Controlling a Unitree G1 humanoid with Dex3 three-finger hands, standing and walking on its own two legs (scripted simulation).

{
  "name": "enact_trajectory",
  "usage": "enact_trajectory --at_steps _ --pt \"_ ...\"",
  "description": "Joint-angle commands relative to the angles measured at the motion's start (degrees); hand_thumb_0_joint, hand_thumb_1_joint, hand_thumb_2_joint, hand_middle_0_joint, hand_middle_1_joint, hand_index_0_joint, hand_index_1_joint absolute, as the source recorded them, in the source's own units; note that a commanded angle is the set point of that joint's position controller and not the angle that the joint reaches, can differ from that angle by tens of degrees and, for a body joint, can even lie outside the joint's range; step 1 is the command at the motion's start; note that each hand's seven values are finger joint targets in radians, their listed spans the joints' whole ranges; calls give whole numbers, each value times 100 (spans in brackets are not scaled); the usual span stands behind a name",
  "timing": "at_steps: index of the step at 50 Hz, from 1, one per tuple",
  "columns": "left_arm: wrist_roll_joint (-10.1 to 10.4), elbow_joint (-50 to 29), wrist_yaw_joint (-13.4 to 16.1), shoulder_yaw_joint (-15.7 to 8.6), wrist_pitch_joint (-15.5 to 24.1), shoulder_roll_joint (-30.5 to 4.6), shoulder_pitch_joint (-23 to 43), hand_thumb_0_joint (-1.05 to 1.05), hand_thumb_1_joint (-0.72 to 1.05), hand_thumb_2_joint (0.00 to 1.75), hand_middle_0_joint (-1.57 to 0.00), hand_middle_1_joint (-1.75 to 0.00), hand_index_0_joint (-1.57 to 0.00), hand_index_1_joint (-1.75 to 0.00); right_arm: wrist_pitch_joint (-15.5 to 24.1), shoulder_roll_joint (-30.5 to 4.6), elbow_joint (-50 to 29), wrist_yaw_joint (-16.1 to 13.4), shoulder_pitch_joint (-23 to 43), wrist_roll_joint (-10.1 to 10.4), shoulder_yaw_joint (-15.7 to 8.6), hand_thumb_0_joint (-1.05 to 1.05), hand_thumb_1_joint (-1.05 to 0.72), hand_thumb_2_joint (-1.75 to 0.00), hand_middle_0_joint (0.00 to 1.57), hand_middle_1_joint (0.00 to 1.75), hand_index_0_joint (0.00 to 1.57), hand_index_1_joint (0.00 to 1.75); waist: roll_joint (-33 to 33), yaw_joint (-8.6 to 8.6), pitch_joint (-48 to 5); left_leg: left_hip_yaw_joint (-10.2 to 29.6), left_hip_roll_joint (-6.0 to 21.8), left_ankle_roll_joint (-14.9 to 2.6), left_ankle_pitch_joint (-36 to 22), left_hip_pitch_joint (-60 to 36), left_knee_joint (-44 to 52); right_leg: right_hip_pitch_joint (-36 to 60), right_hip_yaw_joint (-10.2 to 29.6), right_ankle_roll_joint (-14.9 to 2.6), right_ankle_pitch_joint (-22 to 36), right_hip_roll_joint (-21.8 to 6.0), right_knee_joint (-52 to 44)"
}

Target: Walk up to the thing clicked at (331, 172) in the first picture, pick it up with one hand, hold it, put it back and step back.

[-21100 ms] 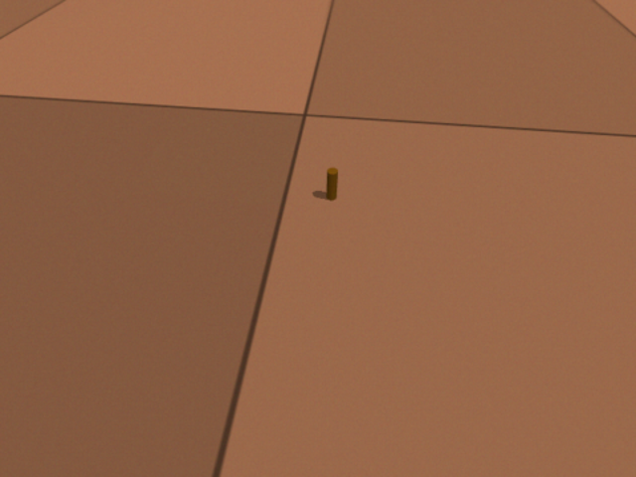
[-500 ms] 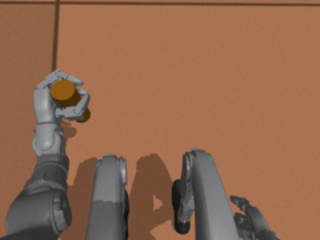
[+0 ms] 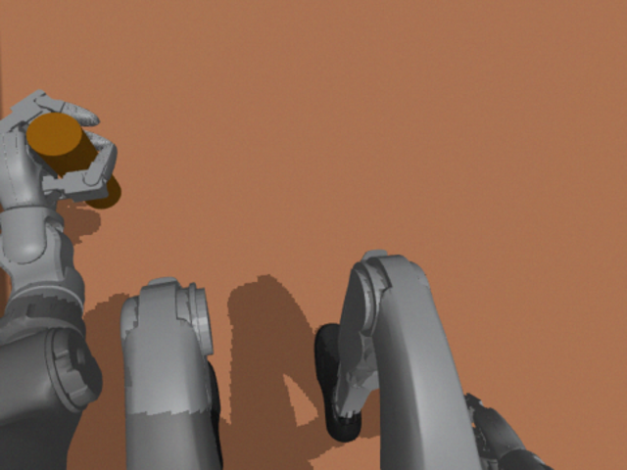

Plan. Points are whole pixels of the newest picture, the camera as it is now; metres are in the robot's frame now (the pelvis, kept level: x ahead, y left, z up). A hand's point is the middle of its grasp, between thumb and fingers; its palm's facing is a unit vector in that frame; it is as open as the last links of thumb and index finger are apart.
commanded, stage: crouch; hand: left
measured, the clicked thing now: (82, 168) +0.47 +0.24 -0.09
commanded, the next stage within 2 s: lower in 0.46 s
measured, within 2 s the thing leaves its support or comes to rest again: rests again in 1.82 s
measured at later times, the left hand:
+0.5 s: hand (101, 167) +0.48 +0.23 -0.11, palm faces +0.13 -0.99 -0.01, open 6.6 cm
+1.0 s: hand (114, 183) +0.49 +0.23 -0.17, palm faces +0.14 -0.99 -0.01, open 6.6 cm
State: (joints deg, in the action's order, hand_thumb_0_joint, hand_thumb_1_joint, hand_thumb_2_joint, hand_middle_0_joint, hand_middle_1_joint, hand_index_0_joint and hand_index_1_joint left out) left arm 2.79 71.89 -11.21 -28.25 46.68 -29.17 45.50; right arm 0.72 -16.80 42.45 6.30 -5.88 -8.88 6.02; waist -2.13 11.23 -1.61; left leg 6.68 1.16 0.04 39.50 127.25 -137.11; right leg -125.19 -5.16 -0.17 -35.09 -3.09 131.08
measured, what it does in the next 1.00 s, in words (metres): stands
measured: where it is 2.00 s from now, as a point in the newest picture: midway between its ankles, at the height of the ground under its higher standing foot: (273, 421)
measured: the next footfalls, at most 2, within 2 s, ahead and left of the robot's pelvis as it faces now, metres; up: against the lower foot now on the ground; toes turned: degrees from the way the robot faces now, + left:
none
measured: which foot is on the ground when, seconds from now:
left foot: down 0.00-1.00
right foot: down 0.00-1.00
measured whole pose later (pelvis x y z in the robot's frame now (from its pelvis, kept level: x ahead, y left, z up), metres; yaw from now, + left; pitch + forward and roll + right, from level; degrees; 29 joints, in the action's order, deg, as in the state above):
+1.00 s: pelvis -0.01 +0.01 -0.04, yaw -6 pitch +20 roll -14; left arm 2.5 80.7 -6.0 -26.6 54.9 -43.9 46.2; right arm -0.7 -20.6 35.4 8.2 2.5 -16.4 21.3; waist -10.3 16.2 12.1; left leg 15.1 0.5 -0.4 40.2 129.3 -148.0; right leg -122.8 -11.7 1.8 -33.2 -1.4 135.3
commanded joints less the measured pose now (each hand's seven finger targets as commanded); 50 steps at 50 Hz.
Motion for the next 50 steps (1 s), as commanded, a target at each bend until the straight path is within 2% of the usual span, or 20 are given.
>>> enact_trajectory --at_steps 1,3,4,7,9,11,12,13,16,17,19,21,24,25,29,34,37,42,43,50 --pt "76 -1154 51 -256 442 -1420 1849 0 50 128 -127 -136 -127 -136 8 -1467 -213 -58 -751 -49 -312 0 -89 -90 20 30 20 30 1304 43 -3605 -327 -104 -72 -309 -2087 1608 2117 -284 -121 417 320 -1167" --pt "46 -1190 26 -53 442 -1250 1905 0 50 129 -128 -137 -128 -137 -4 -1515 -251 -42 -699 -85 -289 0 -89 -90 20 30 20 30 1481 170 -3507 -266 -85 -52 -239 -2156 1572 1914 -343 -139 394 322 -1081" --pt "65 -1231 49 -51 453 -1233 1906 0 51 130 -128 -137 -128 -137 -6 -1530 -221 -36 -686 -95 -260 0 -89 -90 20 30 20 30 1499 165 -3419 -229 -81 -43 -232 -2134 1578 1889 -371 -136 398 312 -1047" --pt "37 -1259 80 -174 465 -1514 1814 0 51 129 -129 -137 -129 -137 -33 -1587 -244 -13 -755 -134 -189 0 -89 -90 20 30 20 30 1527 161 -3731 -202 -77 -25 -692 -2197 1377 2126 -384 -137 786 334 -906" --pt "20 -1081 53 2 452 -1230 1665 0 54 129 -128 -137 -129 -137 -52 -1608 -236 2 -772 -171 -145 0 -90 -91 20 30 20 30 1582 248 -3573 -134 -63 3 -819 -2317 1367 1963 -443 -148 897 326 -837" --pt "10 -1193 74 -59 479 -1451 1805 0 54 130 -129 -137 -129 -138 -67 -1683 -204 -3 -709 -199 -118 0 -89 -90 20 30 20 30 1725 258 -3409 -90 -41 16 -723 -2330 1342 1803 -473 -158 820 332 -784" --pt "31 -1102 64 2 476 -1343 1759 0 55 131 -130 -139 -131 -139 -81 -1688 -213 5 -725 -216 -85 0 -89 -90 20 30 20 30 1671 333 -3409 -76 -41 12 -754 -2347 1285 1856 -493 -147 862 343 -806" --pt "28 -1263 87 -60 509 -1538 1895 0 56 131 -131 -139 -132 -139 -87 -1720 -242 9 -667 -223 -74 0 -89 -90 20 30 20 30 1724 289 -3361 -76 -46 6 -664 -2247 1275 1822 -491 -153 791 339 -787" --pt "17 -1135 108 -15 535 -1493 1842 0 53 131 -135 -141 -135 -141 -103 -1734 -277 28 -606 -269 9 0 -90 -90 20 30 20 30 1674 395 -3186 -53 -37 -14 -529 -2098 1190 1840 -527 -129 717 350 -777" --pt "17 -1229 134 -124 566 -1654 1841 0 53 132 -133 -141 -133 -141 -108 -1768 -274 36 -616 -276 20 0 -90 -91 20 30 20 30 1717 337 -3279 -37 -30 5 -637 -2206 1195 1884 -534 -137 796 351 -736" --pt "17 -1127 153 -67 581 -1566 1790 0 55 131 -133 -140 -133 -140 -127 -1808 -345 42 -514 -302 67 0 -90 -90 20 30 20 30 1803 395 -3164 48 -15 27 -570 -2284 1235 1726 -589 -140 753 331 -684" --pt "22 -1072 168 -65 587 -1577 1675 0 55 132 -132 -140 -132 -140 -139 -1876 -388 56 -535 -332 108 0 -90 -91 20 30 20 30 1799 452 -3239 63 -12 39 -865 -2350 1147 1917 -605 -128 1008 342 -648" --pt "27 -1027 188 -59 629 -1657 1679 0 55 131 -133 -140 -134 -140 -154 -1876 -441 48 -405 -359 180 0 -90 -90 20 30 20 30 1737 495 -3021 47 -15 8 -688 -2120 1089 1903 -615 -113 878 355 -682" --pt "11 -1029 221 -152 632 -1750 1623 0 56 133 -135 -142 -135 -142 -159 -1898 -448 59 -426 -377 201 0 -90 -91 20 30 20 30 1818 458 -3052 60 -3 29 -787 -2226 1094 1949 -622 -118 954 355 -653" --pt "48 -1014 226 -61 679 -1730 1687 0 50 130 -137 -145 -138 -144 -179 -1962 -582 81 -301 -410 271 0 -91 -90 20 30 20 30 1791 582 -2948 87 -3 13 -624 -2059 1033 2011 -670 -106 862 378 -662" --pt "120 -424 323 -34 782 -1724 1513 0 45 129 -136 -145 -138 -144 -164 -2011 -648 98 -160 -468 479 0 -91 -90 20 30 20 30 1393 759 -2536 142 5 -49 -495 -1679 847 2115 -716 -52 791 418 -706" --pt "78 -456 400 -25 942 -1941 1831 0 47 128 -135 -142 -136 -142 -160 -2067 -710 112 -2 -534 596 0 -90 -90 20 30 20 30 1504 840 -2429 249 36 -30 -299 -1751 869 2027 -785 -52 633 432 -679" --pt "88 -313 391 102 1149 -2141 1883 0 48 126 -132 -141 -134 -140 -144 -2141 -719 99 133 -649 816 0 -90 -90 20 30 20 30 1767 923 -2427 309 64 23 -558 -2030 755 2111 -855 -51 894 472 -617" --pt "87 -222 410 131 1174 -2049 1836 0 47 127 -133 -142 -134 -141 -149 -2173 -726 91 174 -667 831 0 -91 -90 20 30 20 30 1825 965 -2323 368 83 45 -602 -2133 788 2008 -889 -54 934 455 -574" --pt "37 -39 663 74 1358 -2339 1772 0 43 128 -132 -141 -133 -141 -207 -2304 -767 90 359 -843 1068 0 -90 -90 20 30 20 30 2120 1054 -2151 556 136 127 -780 -2422 763 2092 -1028 -37 1117 481 -474"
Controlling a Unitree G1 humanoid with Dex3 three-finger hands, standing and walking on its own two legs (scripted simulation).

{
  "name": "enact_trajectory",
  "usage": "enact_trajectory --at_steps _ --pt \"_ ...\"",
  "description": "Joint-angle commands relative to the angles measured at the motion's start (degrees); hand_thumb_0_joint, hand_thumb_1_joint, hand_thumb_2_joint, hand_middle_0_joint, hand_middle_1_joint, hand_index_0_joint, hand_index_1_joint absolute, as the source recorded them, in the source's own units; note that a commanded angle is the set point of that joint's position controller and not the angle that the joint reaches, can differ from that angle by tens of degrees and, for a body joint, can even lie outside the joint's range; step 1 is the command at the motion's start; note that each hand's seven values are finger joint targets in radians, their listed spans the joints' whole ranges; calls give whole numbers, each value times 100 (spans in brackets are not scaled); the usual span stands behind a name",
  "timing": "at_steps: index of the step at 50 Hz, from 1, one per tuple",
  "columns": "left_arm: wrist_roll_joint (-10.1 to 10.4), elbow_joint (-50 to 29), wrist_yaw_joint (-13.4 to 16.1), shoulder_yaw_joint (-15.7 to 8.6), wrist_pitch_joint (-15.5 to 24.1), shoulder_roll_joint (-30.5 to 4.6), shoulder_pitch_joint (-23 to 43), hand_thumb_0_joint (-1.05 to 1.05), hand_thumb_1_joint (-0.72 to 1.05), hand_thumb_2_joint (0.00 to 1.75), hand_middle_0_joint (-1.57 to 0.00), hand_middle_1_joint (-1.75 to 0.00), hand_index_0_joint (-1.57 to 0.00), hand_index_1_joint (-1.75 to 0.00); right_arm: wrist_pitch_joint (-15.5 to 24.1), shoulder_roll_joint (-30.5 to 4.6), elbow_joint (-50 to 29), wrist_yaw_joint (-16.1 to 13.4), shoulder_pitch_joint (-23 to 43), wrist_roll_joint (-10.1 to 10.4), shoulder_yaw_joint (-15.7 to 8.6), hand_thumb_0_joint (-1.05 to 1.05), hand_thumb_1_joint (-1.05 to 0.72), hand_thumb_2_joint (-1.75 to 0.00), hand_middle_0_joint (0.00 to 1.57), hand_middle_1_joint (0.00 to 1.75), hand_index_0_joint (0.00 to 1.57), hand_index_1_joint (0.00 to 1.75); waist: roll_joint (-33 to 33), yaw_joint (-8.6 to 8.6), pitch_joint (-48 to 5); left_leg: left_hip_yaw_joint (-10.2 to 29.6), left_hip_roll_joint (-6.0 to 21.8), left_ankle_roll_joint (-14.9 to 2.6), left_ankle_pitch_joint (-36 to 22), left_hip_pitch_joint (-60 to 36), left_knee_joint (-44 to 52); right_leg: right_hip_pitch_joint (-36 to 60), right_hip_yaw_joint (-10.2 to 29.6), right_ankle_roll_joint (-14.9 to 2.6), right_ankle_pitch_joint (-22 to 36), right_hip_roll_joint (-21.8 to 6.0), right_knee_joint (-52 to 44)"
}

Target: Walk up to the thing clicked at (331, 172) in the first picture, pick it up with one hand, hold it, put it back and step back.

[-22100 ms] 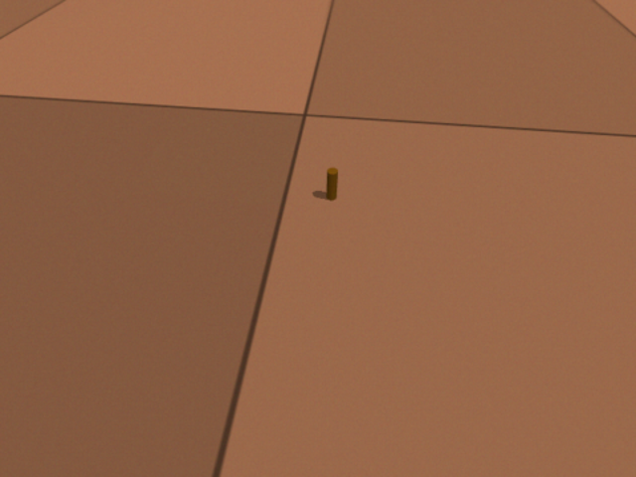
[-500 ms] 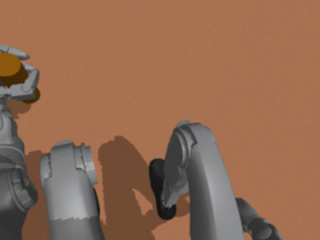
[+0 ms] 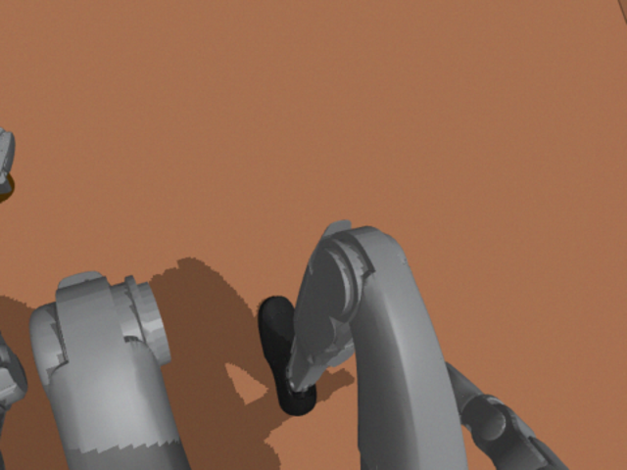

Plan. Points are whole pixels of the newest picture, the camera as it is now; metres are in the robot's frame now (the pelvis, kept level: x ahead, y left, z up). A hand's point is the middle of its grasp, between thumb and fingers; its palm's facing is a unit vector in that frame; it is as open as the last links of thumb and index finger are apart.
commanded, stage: lower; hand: left
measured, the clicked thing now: out of the picture +0.46 +0.28 -0.17
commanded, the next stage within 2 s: loosen in 0.78 s
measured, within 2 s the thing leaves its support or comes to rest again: rests again in 0.82 s
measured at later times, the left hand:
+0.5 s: hand out of the picture +0.47 +0.27 -0.16, palm faces +0.28 -0.96 -0.02, open 6.6 cm
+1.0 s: hand out of the picture +0.47 +0.27 -0.18, palm faces +0.27 -0.96 -0.01, open 6.6 cm
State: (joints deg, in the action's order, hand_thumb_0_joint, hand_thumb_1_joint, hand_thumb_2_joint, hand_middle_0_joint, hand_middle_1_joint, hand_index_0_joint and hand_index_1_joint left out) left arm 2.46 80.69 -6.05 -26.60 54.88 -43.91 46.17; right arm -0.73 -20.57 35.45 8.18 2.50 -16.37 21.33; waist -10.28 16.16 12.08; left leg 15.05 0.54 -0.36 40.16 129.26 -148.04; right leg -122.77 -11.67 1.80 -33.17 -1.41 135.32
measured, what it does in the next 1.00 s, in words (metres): stands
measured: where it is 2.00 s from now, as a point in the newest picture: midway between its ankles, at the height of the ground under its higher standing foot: (222, 411)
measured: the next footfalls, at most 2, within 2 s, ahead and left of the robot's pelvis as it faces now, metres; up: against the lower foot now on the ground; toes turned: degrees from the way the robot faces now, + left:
none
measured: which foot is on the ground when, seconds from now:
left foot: down 0.00-1.00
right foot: down 0.00-1.00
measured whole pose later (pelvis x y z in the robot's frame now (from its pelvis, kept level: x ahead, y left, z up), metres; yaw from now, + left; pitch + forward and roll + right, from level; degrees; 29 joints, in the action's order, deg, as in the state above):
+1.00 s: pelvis -0.01 +0.01 +0.00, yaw -4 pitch +15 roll -20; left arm 2.1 89.0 -0.5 -25.1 62.6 -53.8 46.6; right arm -1.9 -21.4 31.7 7.5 8.6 -21.2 31.4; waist -15.7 17.8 18.0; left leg 21.3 0.6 -0.8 41.5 126.9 -150.7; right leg -118.0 -16.3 3.7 -32.0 0.9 132.9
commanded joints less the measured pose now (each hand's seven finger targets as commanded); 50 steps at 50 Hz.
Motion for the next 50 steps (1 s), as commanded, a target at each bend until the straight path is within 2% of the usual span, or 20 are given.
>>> enact_trajectory --at_steps 1,3,4,6,9,10,12,13,14,16,23,28,29,32,34,36,40,43,45,50 --pt "50 -932 180 -19 579 -830 1771 0 44 128 -132 -141 -133 -141 -67 -1948 -80 -99 -444 -118 -434 0 -91 -90 20 30 20 30 2939 620 -3465 -239 210 177 -860 -2644 1865 1809 -414 -234 937 308 -877" --pt "-4 -888 251 -80 618 -1041 1686 0 44 129 -132 -141 -133 -141 -84 -1955 -89 -95 -407 -154 -371 0 -91 -91 20 30 20 30 2983 597 -3473 -240 208 179 -900 -2646 1848 1919 -424 -230 971 334 -896" --pt "-11 -787 247 59 621 -897 1661 0 46 129 -132 -141 -132 -141 -93 -1930 -92 -97 -358 -167 -341 0 -90 -90 20 30 20 30 2918 638 -3396 -245 208 158 -869 -2559 1806 1915 -427 -219 972 342 -908" --pt "19 -785 317 4 676 -994 1688 0 47 130 -132 -142 -133 -142 -96 -1953 -118 -106 -358 -197 -266 0 -91 -91 20 30 20 30 2829 711 -3405 -218 204 141 -919 -2513 1751 2043 -459 -198 1037 360 -949" --pt "10 -674 405 -21 738 -1110 1625 0 47 130 -130 -141 -131 -141 -132 -2007 -128 -102 -294 -236 -196 0 -90 -90 20 30 20 30 2932 698 -3346 -100 234 185 -1033 -2669 1801 2009 -530 -202 1109 377 -879" --pt "14 -605 416 25 747 -1020 1561 0 49 131 -130 -142 -131 -141 -137 -2012 -150 -105 -281 -261 -165 0 -90 -90 20 30 20 30 2906 760 -3363 -76 245 185 -1111 -2745 1781 2045 -550 -189 1179 382 -886" --pt "-33 -540 464 95 787 -1105 1681 0 49 131 -130 -141 -131 -141 -155 -2016 -179 -108 -169 -268 -114 0 -90 -90 20 30 20 30 2872 790 -3087 -48 247 178 -855 -2539 1816 1923 -571 -202 995 387 -891" --pt "-62 -499 480 39 799 -1257 1659 0 50 132 -131 -143 -132 -142 -163 -2020 -186 -105 -171 -283 -84 0 -90 -90 20 30 20 30 2901 786 -3127 -62 244 171 -786 -2532 1801 1995 -581 -194 943 405 -925" --pt "-47 -466 484 100 811 -1160 1621 0 51 133 -130 -143 -132 -142 -170 -2004 -197 -109 -138 -304 -51 0 -90 -90 20 30 20 30 2866 798 -3104 -76 246 159 -829 -2537 1759 2044 -570 -179 1004 411 -954" --pt "-74 -478 510 87 866 -1318 1719 0 48 132 -131 -142 -132 -142 -175 -2034 -232 -121 -53 -316 -16 0 -90 -90 20 30 20 30 2817 818 -2982 -35 258 151 -670 -2455 1777 1955 -592 -187 880 421 -959" --pt "-51 -215 558 85 968 -1392 1537 0 52 133 -133 -143 -134 -143 -191 -2092 -293 -131 70 -375 114 0 -89 -90 20 30 20 30 2842 887 -2842 88 290 172 -645 -2527 1801 1995 -687 -167 900 461 -959" --pt "-40 -176 582 92 1042 -1499 1581 0 52 133 -132 -142 -133 -142 -206 -2134 -284 -141 74 -419 197 0 -89 -90 20 30 20 30 2872 973 -2907 133 307 185 -937 -2639 1741 2149 -725 -155 1144 490 -954" --pt "-34 -191 590 116 1053 -1484 1561 0 51 132 -129 -141 -130 -140 -205 -2102 -289 -141 133 -424 215 0 -89 -90 20 30 20 30 2873 928 -2838 102 307 177 -950 -2597 1723 2149 -701 -161 1149 499 -957" --pt "-58 -122 606 59 1099 -1666 1605 0 50 132 -132 -141 -133 -141 -219 -2163 -333 -140 187 -436 248 0 -89 -90 20 30 20 30 2966 953 -2680 174 323 199 -668 -2573 1818 2010 -764 -176 919 507 -964" --pt "-73 -92 595 103 1113 -1563 1583 0 52 134 -132 -143 -134 -143 -222 -2201 -299 -149 188 -453 236 0 -89 -90 20 30 20 30 3010 1036 -2558 246 358 222 -696 -2675 1868 1929 -795 -164 947 485 -934" --pt "-28 -152 599 63 1147 -1647 1517 0 50 132 -131 -142 -132 -141 -211 -2164 -323 -144 219 -476 278 0 -89 -90 20 30 20 30 2885 976 -2780 159 329 177 -753 -2627 1724 2144 -767 -148 1020 531 -1009" --pt "-16 -34 599 112 1154 -1618 1567 0 49 131 -131 -141 -133 -141 -199 -2176 -302 -162 213 -484 311 0 -89 -90 20 30 20 30 2836 1075 -2661 189 330 164 -757 -2556 1717 2131 -802 -146 1044 539 -1032" --pt "-62 -22 603 145 1182 -1652 1504 0 50 132 -131 -141 -132 -140 -213 -2203 -303 -163 236 -504 326 0 -88 -90 20 30 20 30 3004 1049 -2620 275 365 219 -913 -2758 1792 2083 -836 -155 1122 532 -956" --pt "-45 -6 590 152 1197 -1666 1547 0 48 122 -136 -137 -137 -136 -209 -2203 -330 -168 282 -500 339 0 -90 -90 20 30 20 30 2884 1079 -2601 251 351 190 -814 -2657 1755 2087 -841 -158 1062 546 -993" --pt "81 -108 562 53 1266 -1693 1652 0 27 82 -111 -103 -113 -101 -194 -2251 -346 -165 313 -500 356 0 -91 -89 20 30 20 30 2981 1076 -2503 318 376 213 -747 -2692 1810 2041 -862 -155 1014 534 -962"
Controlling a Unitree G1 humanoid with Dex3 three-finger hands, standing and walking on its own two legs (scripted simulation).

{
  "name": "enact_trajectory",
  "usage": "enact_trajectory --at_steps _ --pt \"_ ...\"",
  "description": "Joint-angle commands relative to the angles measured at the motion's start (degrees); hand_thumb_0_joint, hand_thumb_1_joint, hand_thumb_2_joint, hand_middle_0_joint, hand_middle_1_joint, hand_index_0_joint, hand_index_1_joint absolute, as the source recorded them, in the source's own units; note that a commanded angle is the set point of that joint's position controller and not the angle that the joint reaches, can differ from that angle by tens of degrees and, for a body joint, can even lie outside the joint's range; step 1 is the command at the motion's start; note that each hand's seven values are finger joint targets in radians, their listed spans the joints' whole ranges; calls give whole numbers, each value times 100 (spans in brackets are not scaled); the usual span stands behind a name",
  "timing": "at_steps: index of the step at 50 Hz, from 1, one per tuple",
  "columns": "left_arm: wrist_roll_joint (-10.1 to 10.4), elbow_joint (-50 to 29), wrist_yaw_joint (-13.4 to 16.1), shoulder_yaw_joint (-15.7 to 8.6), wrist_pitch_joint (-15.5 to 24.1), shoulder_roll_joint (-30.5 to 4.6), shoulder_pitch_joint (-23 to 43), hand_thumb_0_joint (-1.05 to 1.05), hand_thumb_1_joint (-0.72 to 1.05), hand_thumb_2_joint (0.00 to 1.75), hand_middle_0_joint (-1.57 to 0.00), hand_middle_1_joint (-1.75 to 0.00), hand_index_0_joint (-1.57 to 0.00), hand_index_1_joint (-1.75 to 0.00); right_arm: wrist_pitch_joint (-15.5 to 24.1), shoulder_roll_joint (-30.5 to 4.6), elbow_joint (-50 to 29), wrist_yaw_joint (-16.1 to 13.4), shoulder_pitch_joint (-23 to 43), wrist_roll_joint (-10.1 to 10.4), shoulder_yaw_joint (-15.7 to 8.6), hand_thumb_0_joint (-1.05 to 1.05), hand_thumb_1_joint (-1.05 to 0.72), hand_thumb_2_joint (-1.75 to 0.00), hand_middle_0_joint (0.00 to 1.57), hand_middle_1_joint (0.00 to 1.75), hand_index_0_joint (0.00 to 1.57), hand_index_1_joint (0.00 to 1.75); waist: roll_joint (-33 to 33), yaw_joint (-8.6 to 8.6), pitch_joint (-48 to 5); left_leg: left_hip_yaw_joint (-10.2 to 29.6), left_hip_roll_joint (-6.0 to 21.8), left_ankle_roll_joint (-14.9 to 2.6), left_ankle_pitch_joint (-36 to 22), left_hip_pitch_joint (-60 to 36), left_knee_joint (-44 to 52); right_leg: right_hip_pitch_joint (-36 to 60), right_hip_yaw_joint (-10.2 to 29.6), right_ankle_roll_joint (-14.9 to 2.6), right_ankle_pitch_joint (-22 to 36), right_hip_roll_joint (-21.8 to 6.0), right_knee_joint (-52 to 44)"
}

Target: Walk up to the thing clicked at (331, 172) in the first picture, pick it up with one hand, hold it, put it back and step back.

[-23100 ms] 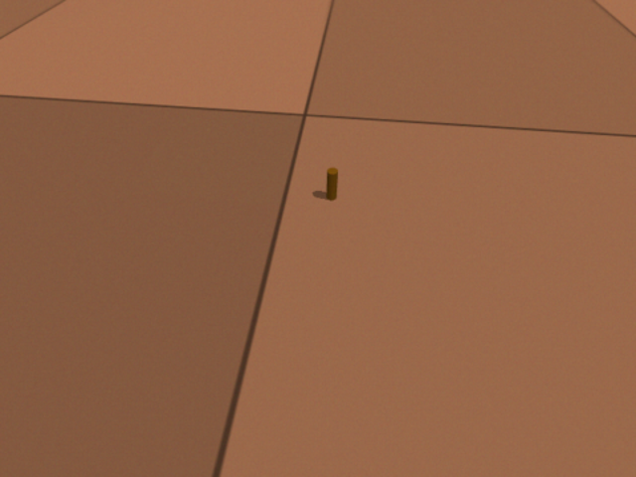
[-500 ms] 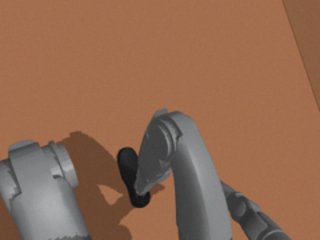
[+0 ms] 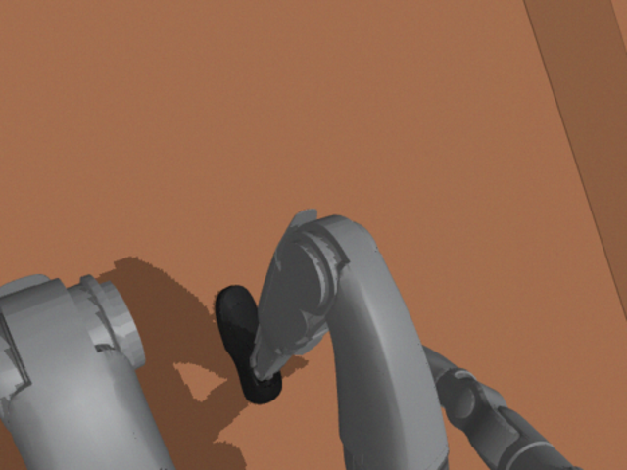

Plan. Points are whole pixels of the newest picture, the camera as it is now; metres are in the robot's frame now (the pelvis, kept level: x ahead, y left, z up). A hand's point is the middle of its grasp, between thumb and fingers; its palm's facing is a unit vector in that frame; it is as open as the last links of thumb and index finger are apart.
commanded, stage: open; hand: left
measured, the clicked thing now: out of the picture +0.46 +0.30 -0.21
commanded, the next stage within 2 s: withdraw in 0.38 s
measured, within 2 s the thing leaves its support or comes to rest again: neither
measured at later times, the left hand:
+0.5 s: hand out of the picture +0.46 +0.29 -0.17, palm faces +0.35 -0.94 +0.00, open 12.5 cm
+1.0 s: hand out of the picture +0.43 +0.36 -0.09, palm faces +0.30 -0.95 -0.10, open 16.6 cm
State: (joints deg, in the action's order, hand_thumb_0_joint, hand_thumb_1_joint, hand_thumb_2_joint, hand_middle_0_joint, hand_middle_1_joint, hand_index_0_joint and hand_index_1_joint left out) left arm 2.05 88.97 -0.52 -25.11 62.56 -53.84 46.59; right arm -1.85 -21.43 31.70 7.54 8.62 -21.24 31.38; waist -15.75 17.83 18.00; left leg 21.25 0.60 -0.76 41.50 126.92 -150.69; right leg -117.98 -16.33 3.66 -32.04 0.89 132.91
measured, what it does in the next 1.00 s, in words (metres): stands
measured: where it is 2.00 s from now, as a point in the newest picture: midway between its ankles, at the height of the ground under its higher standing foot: (186, 413)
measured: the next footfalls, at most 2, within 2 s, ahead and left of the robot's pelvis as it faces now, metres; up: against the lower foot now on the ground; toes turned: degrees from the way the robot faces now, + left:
none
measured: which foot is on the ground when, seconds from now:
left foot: down 0.00-1.00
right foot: down 0.00-1.00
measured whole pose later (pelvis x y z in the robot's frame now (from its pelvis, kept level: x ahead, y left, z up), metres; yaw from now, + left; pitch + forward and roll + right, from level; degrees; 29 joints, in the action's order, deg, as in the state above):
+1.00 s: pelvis +0.00 +0.00 +0.01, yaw +2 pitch +20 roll -17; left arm 4.1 69.1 -11.6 -26.1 46.0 -49.3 41.3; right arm -4.1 -20.7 33.7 6.0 1.2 -13.0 21.2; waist -8.8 12.8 9.0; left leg 15.6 1.2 -2.4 40.0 128.3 -146.3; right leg -120.2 -12.5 2.9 -32.6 -0.2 131.6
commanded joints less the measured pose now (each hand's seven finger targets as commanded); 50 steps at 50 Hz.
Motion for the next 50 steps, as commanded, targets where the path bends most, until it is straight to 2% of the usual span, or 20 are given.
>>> enact_trajectory --at_steps 1,5,8,11,21,24,25,27,30,35,36,37,39,40,41,44,45,48,49,50 --pt "118 -885 -8 -97 492 -711 1506 0 23 78 -109 -100 -111 -98 -79 -2147 41 -106 -306 -17 -648 0 -91 -89 20 30 20 30 3512 886 -3147 -331 364 243 -897 -2463 2049 1613 -385 -335 922 324 -752" --pt "53 -855 -31 -40 464 -713 1484 0 7 62 -99 -86 -101 -84 -112 -2160 37 -110 -289 -27 -635 0 -91 -89 20 30 20 30 3594 913 -3062 -291 381 273 -994 -2522 2100 1554 -416 -351 963 314 -724" --pt "85 -799 -55 -40 425 -667 1379 0 -14 52 -77 -67 -77 -66 -134 -2128 40 -117 -295 -31 -629 0 -91 -90 20 30 20 30 3491 880 -3081 -351 369 241 -1014 -2478 2031 1629 -383 -340 990 330 -790" --pt "116 -761 -46 -76 409 -681 1387 0 -22 47 -70 -61 -70 -60 -135 -2149 12 -123 -280 -18 -614 0 -91 -90 20 30 20 30 3375 902 -3046 -304 370 228 -882 -2407 2067 1604 -424 -342 905 342 -811" --pt "166 -716 -96 -31 411 -678 1430 0 -34 33 -48 -39 -48 -39 -99 -2117 -3 -131 -264 1 -618 0 -91 -90 20 30 20 30 3201 873 -3011 -382 345 165 -626 -2169 2016 1643 -385 -338 736 370 -887" --pt "136 -749 -100 -47 429 -688 1441 0 -38 28 -43 -33 -42 -33 -100 -2137 -16 -140 -243 -4 -623 0 -92 -90 20 30 20 30 3409 867 -2978 -301 376 229 -723 -2388 2118 1518 -424 -358 779 342 -804" --pt "134 -724 -95 -10 425 -629 1395 0 -37 31 -35 -31 -34 -32 -106 -2126 -20 -134 -215 -1 -637 0 -90 -90 20 30 20 30 3408 848 -2924 -309 369 222 -677 -2355 2126 1490 -420 -361 741 350 -810" --pt "163 -783 -108 -63 429 -602 1370 0 -34 29 -29 -27 -29 -27 -98 -2160 -18 -140 -231 0 -644 0 -90 -90 20 30 20 30 3409 880 -3028 -265 391 249 -827 -2484 2117 1504 -438 -357 840 337 -777" --pt "185 -1128 -118 -247 427 -977 1380 0 -39 24 -23 -20 -23 -21 -113 -2130 -2 -161 -290 18 -654 0 -90 -90 20 30 20 30 3539 697 -3265 -414 378 213 -1002 -2482 2006 1748 -342 -358 972 351 -804" --pt "82 -2055 -216 -842 204 -1707 1346 0 -44 17 -18 -13 -17 -14 -243 -2147 -6 -207 -445 92 -810 0 -91 -90 20 30 20 30 4289 388 -3691 -406 447 342 -1326 -3021 2283 1597 -301 -416 983 281 -645" --pt "89 -2161 -276 -938 88 -1693 1119 0 -44 17 -17 -13 -16 -13 -272 -2099 18 -208 -541 108 -886 0 -91 -90 20 30 20 30 4384 256 -3927 -495 429 341 -1475 -3131 2259 1727 -229 -418 1091 290 -665" --pt "84 -2430 -359 -938 -1 -1727 1217 0 -44 13 -16 -10 -16 -11 -297 -2099 -16 -221 -548 149 -938 0 -91 -90 20 30 20 30 4467 255 -4013 -494 426 344 -1474 -3133 2325 1664 -223 -433 1068 266 -648" --pt "124 -2529 -572 -925 -297 -1483 894 0 -47 12 -18 -11 -17 -12 -323 -2102 -46 -252 -642 258 -1143 0 -92 -90 20 30 20 30 4437 174 -4129 -565 416 336 -1524 -3106 2410 1617 -155 -448 1086 245 -667" --pt "165 -2626 -685 -759 -463 -1235 813 0 -47 13 -18 -12 -17 -12 -321 -2074 -55 -259 -712 314 -1233 0 -91 -90 20 30 20 30 4398 145 -4168 -630 411 322 -1525 -3071 2429 1546 -112 -463 1075 246 -695" --pt "227 -2665 -820 -533 -618 -885 713 0 -48 12 -18 -13 -18 -13 -323 -2040 -50 -262 -789 382 -1297 0 -91 -90 20 30 20 30 4244 217 -4168 -657 398 292 -1469 -2905 2419 1563 -111 -461 1090 247 -730" --pt "342 -2982 -1117 -93 -1082 -405 725 0 -47 15 -17 -15 -17 -14 -294 -1910 83 -287 -1051 630 -1496 0 -90 -90 20 30 20 30 3926 174 -3990 -738 338 196 -1013 -2485 2532 1299 -54 -479 820 207 -863" --pt "366 -2774 -1185 -11 -1256 -200 553 0 -49 13 -15 -13 -15 -12 -276 -1891 109 -289 -1060 721 -1578 0 -89 -90 20 30 20 30 3669 147 -3842 -707 332 162 -731 -2354 2561 1053 -40 -481 618 190 -887" --pt "481 -2933 -1251 138 -1480 78 867 0 -51 8 -7 -3 -5 -4 -218 -1821 127 -261 -1209 893 -1685 0 -88 -91 20 30 20 30 3262 210 -3735 -679 281 92 -426 -2068 2554 873 -16 -481 460 162 -909" --pt "-398 -2419 -982 -314 -1844 -927 423 0 -59 9 -9 -8 -8 -9 -311 -1640 222 -265 -1371 1061 -1987 0 -96 -93 20 30 20 30 3557 -313 -4150 -871 258 109 -647 -2440 2789 819 108 -512 395 140 -997" --pt "-351 -2927 -958 -96 -1987 -682 921 0 -60 9 -9 -7 -8 -8 -352 -1607 152 -268 -1398 1127 -2031 0 -96 -93 20 30 20 30 3725 -205 -4278 -849 292 125 -539 -2509 2899 672 123 -530 294 136 -1001"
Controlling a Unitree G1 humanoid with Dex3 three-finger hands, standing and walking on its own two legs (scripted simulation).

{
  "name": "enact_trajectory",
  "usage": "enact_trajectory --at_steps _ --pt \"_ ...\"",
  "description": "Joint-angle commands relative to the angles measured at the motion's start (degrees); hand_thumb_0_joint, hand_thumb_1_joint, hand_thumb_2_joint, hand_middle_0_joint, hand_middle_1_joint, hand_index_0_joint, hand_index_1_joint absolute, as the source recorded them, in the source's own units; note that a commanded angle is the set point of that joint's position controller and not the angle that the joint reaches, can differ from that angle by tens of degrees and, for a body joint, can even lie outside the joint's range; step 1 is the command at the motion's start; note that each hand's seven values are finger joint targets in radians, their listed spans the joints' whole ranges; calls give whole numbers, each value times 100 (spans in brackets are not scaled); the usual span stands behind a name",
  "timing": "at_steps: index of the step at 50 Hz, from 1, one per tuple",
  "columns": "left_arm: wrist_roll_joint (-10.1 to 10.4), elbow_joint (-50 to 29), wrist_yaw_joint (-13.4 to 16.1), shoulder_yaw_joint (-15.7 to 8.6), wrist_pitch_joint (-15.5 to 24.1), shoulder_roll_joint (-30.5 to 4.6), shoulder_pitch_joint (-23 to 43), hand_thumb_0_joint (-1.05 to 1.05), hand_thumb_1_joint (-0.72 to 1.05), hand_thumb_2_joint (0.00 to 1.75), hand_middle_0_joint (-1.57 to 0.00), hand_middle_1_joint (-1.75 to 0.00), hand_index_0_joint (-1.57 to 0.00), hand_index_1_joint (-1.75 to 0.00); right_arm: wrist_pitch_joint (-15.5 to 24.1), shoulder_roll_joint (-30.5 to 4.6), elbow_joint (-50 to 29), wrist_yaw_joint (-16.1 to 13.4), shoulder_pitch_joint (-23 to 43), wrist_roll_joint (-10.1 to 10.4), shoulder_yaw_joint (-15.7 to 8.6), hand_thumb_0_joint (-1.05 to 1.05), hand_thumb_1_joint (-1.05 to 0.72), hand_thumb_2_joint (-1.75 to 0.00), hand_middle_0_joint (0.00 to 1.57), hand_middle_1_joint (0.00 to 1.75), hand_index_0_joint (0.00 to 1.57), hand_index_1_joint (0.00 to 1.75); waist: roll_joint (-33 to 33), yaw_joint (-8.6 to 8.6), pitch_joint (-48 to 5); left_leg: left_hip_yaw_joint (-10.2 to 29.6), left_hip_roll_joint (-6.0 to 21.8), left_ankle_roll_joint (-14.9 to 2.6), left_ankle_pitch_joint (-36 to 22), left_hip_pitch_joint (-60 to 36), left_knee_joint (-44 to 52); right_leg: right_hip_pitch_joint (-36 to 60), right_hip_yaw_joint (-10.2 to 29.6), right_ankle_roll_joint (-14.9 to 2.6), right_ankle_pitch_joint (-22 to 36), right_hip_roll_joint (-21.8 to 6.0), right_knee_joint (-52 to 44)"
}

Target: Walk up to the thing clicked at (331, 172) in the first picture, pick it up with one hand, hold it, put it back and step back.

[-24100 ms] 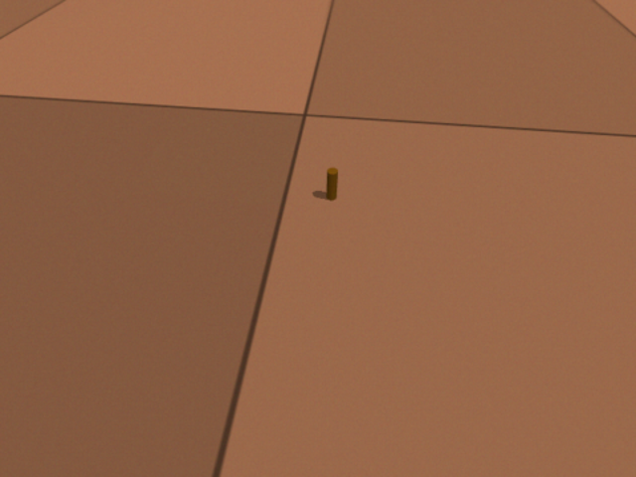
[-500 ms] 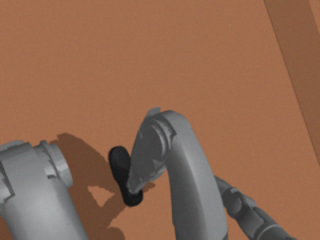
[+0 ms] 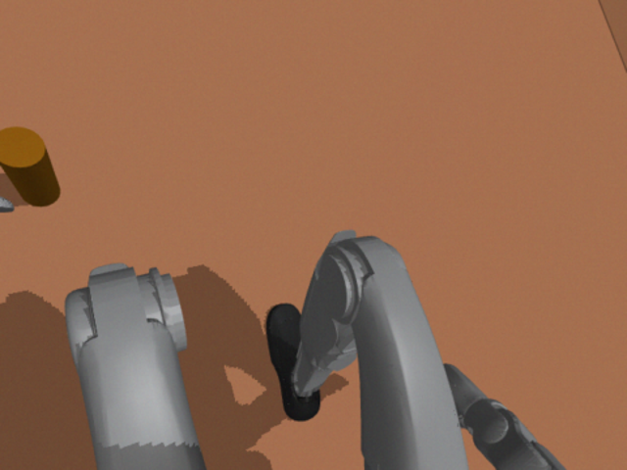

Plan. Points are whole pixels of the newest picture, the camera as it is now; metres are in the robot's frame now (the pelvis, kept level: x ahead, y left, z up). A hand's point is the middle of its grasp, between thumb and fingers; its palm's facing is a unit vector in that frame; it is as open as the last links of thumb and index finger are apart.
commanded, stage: rise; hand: left
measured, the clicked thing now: (31, 172) +0.47 +0.28 -0.23
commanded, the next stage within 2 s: home in 0.02 s
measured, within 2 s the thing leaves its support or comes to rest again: neither
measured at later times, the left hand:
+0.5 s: hand out of the picture +0.33 +0.37 +0.02, palm faces +0.24 -0.84 -0.49, open 17.0 cm
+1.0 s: hand out of the picture +0.27 +0.27 +0.23, palm faces +0.30 -0.88 -0.37, open 17.4 cm
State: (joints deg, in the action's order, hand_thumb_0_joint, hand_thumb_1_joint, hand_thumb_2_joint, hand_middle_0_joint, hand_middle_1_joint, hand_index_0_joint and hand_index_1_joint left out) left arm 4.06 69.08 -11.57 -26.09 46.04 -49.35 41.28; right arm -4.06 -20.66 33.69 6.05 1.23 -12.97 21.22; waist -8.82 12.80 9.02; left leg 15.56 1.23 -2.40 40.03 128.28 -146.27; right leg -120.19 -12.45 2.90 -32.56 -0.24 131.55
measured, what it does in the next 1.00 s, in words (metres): rises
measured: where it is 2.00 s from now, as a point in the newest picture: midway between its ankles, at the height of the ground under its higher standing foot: (230, 415)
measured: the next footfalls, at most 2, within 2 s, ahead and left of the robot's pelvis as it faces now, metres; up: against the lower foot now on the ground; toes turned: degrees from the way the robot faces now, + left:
none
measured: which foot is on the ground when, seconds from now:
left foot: down 0.00-1.00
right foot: down 0.00-1.00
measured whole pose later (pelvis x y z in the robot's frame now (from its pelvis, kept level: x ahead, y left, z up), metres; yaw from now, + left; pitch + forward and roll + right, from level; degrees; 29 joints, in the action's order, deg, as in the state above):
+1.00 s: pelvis +0.08 -0.01 +0.33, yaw +12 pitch +22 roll -3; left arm -0.5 23.5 7.8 -6.4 -7.2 -17.9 -3.8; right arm -0.6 -13.4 31.1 -6.6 -10.4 2.0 0.7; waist 0.6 2.8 -10.2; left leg 2.4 2.6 0.6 33.8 66.0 -78.0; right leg -65.2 -4.1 -0.1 -30.9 -1.2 74.4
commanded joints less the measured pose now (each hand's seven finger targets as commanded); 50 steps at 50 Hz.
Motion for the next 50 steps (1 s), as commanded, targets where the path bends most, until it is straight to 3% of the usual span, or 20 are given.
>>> enact_trajectory --at_steps 1,6,8,9,12,16,19,22,25,27,28,31,32,35,38,42,45,46,49,50 --pt "-601 -1085 186 77 -443 -992 1620 0 -60 10 -9 -8 -7 -9 -166 -1642 -87 -96 -716 355 -1077 0 -96 -93 20 30 20 30 3064 279 -3508 -283 225 289 -285 -2701 2556 852 -219 -460 285 234 -873" --pt "-1026 -2072 467 -494 -1221 -1953 1673 0 -61 11 -12 -9 -10 -11 -335 -1482 -179 -162 -1029 624 -1463 0 -102 -94 20 30 20 30 3632 -204 -4490 -560 184 284 -490 -3252 2936 1032 98 -511 328 171 -971" --pt "-1101 -2049 548 -496 -1536 -1804 1556 0 -49 9 -7 -7 -6 -7 -409 -1341 -164 -210 -1135 708 -1577 0 -90 -90 20 30 20 30 3446 -242 -4506 -724 136 253 -574 -3090 2975 1104 224 -517 329 167 -1103" --pt "-1112 -1837 591 -594 -1727 -1703 1080 0 -47 10 -7 -7 -7 -7 -445 -1310 -102 -226 -1235 742 -1665 0 -90 -90 20 30 20 30 3302 -357 -4494 -806 113 253 -709 -3073 2964 1132 279 -516 361 170 -1159" --pt "-1156 -2037 650 -396 -2158 -1175 647 0 -43 14 -8 -9 -8 -9 -483 -1177 -179 -271 -1311 856 -1883 0 -90 -90 20 30 20 30 3090 -531 -4623 -868 90 232 -623 -3110 3282 1066 344 -534 226 126 -1330" --pt "-1104 -2380 746 113 -2782 -215 71 0 -48 10 -7 -8 -7 -8 -462 -1057 -299 -318 -1434 1092 -2269 0 -89 -90 20 30 20 30 2502 -604 -4924 -901 54 180 -270 -3320 3743 1166 497 -532 8 84 -1821" --pt "-1017 -3259 871 382 -3159 36 -249 0 -47 12 -8 -9 -8 -9 -438 -957 -420 -405 -1462 1242 -2423 0 -89 -90 20 30 20 30 2012 -653 -5161 -996 12 100 -92 -3419 4080 1827 626 -495 -121 79 -2422" --pt "-932 -4177 1097 327 -3548 0 -922 0 -47 11 -7 -8 -7 -8 -408 -855 -591 -530 -1450 1395 -2525 0 -89 -90 20 30 20 30 1761 -888 -5396 -1034 7 73 -20 -3839 4571 2473 761 -463 -201 62 -2952" --pt "-856 -4725 1292 489 -3876 324 -1536 0 -47 11 -7 -7 -7 -7 -328 -713 -767 -693 -1306 1508 -2522 0 -90 -90 20 30 20 30 1702 -909 -5255 -1007 35 67 -8 -4289 5052 2838 861 -462 -221 31 -3393" --pt "-825 -5261 1472 269 -3999 15 -1504 0 -45 12 -7 -8 -7 -8 -265 -607 -817 -813 -1283 1554 -2515 0 -90 -90 20 30 20 30 1712 -993 -5309 -1116 21 44 -47 -4550 5313 3433 968 -449 -249 34 -3802" --pt "-815 -5115 1537 309 -4083 163 -1801 0 -46 11 -7 -7 -6 -7 -221 -555 -838 -872 -1247 1570 -2498 0 -90 -90 20 30 20 30 1678 -1006 -5190 -1119 14 54 -62 -4718 5498 3560 1011 -446 -254 11 -3962" --pt "-774 -5023 1690 572 -4258 678 -2288 0 -52 7 -6 -6 -6 -6 -76 -378 -837 -1029 -1188 1566 -2463 0 -90 -90 20 30 20 30 1677 -969 -4911 -1238 14 66 -492 -5172 5798 4014 1058 -452 26 24 -4387" --pt "-728 -5247 1751 548 -4279 657 -2223 0 -48 10 -6 -7 -6 -7 -29 -340 -830 -1079 -1220 1566 -2460 0 -90 -90 20 30 20 30 1595 -970 -4964 -1306 -11 48 -593 -5272 5874 4328 1089 -444 115 20 -4587" --pt "-676 -4830 1812 982 -4462 1400 -2768 0 -53 7 -5 -6 -5 -6 145 -222 -811 -1171 -1222 1537 -2434 0 -90 -90 20 30 20 30 1504 -881 -4612 -1398 -15 57 -1162 -5686 6197 4801 1086 -449 629 11 -5018" --pt "-624 -4987 1899 1080 -4608 1494 -2987 0 -54 6 -5 -6 -5 -6 253 -177 -798 -1240 -1309 1533 -2428 0 -90 -90 20 30 20 30 1380 -931 -4540 -1454 -34 60 -1514 -6177 6595 5520 1132 -425 988 -2 -5559" --pt "-534 -4819 1955 1361 -4849 2011 -3661 0 -54 6 -5 -6 -5 -6 423 -92 -739 -1263 -1292 1494 -2375 0 -90 -90 20 30 20 30 1232 -948 -4084 -1398 -25 100 -1734 -6767 7272 6138 1091 -431 1168 -1 -6149" --pt "-497 -5159 2011 1524 -5006 2133 -3962 0 -57 4 -5 -5 -5 -5 498 -83 -821 -1299 -1299 1485 -2358 0 -90 -90 20 30 20 30 1381 -1015 -3927 -1389 2 153 -1991 -7437 7764 6572 1054 -438 1335 8 -6541" --pt "-477 -5626 2047 1443 -5026 1989 -3773 0 -59 4 -5 -5 -5 -5 519 -78 -797 -1324 -1371 1486 -2367 0 -90 -90 20 30 20 30 1482 -1057 -4044 -1398 4 165 -2151 -7714 7870 6764 1061 -440 1474 5 -6650" --pt "-436 -5693 2087 1770 -5229 2410 -4468 0 -61 2 -4 -4 -4 -4 591 -3 -897 -1386 -1382 1498 -2321 0 -90 -90 20 30 20 30 1437 -1021 -3685 -1411 13 204 -2624 -8162 8268 7258 1009 -425 1860 25 -6998" --pt "-423 -6062 2130 1695 -5262 2294 -4429 0 -59 4 -5 -5 -5 -5 607 4 -904 -1416 -1460 1503 -2332 0 -90 -90 20 30 20 30 1493 -1069 -3710 -1421 8 211 -2767 -8383 8394 7476 1013 -417 1987 23 -7141"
